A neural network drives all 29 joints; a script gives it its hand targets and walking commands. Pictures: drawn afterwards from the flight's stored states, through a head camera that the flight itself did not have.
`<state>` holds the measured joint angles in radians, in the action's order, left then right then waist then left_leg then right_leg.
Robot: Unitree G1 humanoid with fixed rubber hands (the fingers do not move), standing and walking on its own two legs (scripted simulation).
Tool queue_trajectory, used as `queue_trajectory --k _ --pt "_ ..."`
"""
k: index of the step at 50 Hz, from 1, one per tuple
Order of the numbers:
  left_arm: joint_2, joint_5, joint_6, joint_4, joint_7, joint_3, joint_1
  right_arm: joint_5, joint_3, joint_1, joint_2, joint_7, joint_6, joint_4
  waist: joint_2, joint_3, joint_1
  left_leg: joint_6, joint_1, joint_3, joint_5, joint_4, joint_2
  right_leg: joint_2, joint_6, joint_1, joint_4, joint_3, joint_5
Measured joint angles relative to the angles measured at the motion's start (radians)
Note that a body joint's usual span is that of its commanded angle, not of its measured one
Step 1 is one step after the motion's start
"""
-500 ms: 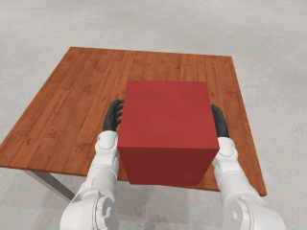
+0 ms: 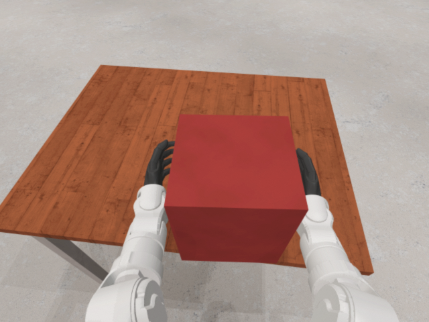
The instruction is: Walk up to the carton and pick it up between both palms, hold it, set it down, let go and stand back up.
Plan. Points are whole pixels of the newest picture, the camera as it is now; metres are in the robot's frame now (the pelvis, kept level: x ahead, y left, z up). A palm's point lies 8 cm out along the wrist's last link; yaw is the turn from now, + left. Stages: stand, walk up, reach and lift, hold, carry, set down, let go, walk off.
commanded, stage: reach and lift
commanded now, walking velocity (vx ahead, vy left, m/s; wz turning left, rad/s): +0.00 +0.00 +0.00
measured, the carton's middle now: (231, 193) +0.37 +0.01 +0.01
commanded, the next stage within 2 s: none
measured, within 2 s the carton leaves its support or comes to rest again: leaves its support in 0.50 s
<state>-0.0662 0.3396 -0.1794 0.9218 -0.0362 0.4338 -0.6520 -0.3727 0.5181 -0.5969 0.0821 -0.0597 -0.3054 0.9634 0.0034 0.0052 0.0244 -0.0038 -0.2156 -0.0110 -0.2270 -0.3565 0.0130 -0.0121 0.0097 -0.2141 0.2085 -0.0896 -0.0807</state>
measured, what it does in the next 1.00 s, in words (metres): stands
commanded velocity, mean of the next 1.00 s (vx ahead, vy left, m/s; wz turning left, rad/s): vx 0.00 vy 0.00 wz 0.00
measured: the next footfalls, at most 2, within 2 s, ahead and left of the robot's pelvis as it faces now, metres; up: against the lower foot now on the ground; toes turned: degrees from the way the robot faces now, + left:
none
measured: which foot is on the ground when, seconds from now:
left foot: down 0.00-1.00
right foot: down 0.00-1.00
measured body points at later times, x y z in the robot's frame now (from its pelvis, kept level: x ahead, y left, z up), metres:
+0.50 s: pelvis +0.00 +0.00 +0.00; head +0.03 +0.01 +0.45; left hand +0.39 +0.16 +0.05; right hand +0.38 -0.15 +0.04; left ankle -0.03 +0.11 -0.75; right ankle +0.01 -0.12 -0.75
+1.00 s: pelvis -0.02 -0.01 +0.00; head +0.02 +0.01 +0.45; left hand +0.38 +0.15 +0.06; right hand +0.37 -0.16 +0.05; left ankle -0.03 +0.11 -0.75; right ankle +0.01 -0.12 -0.75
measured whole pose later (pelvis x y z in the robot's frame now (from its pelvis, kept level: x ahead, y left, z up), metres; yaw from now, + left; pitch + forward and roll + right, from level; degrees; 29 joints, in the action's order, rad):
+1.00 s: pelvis -0.02 -0.01 +0.00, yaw +0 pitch +8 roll -1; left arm -0.03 0.28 -0.26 0.97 -0.05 0.38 -0.69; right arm -0.32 0.44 -0.65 0.04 -0.15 -0.46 1.10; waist -0.05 0.07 0.02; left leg 0.01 -0.28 0.00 -0.16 -0.32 0.01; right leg -0.01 0.02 -0.30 0.20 -0.08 -0.04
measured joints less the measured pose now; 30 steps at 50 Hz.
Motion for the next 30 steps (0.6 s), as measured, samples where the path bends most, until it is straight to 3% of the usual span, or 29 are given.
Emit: queue_trajectory --k 20,30 --pt "0.008 -0.024 -0.023 0.037 0.003 0.006 -0.011 -0.004 -0.015 -0.004 -0.007 -0.021 -0.019 0.023 -0.003 0.021 -0.005 0.001 -0.022 -0.008 0.014 0.012 -0.004 0.004 0.001 -0.021 -0.005 -0.009 0.007" --pt "-0.001 -0.003 -0.137 0.062 -0.016 0.005 -0.024 -0.034 0.004 -0.02 -0.036 -0.055 -0.18 0.102 -0.029 0.06 -0.004 0.002 -0.052 -0.005 0.025 0.008 -0.003 0.004 0.003 -0.049 -0.009 -0.007 0.023"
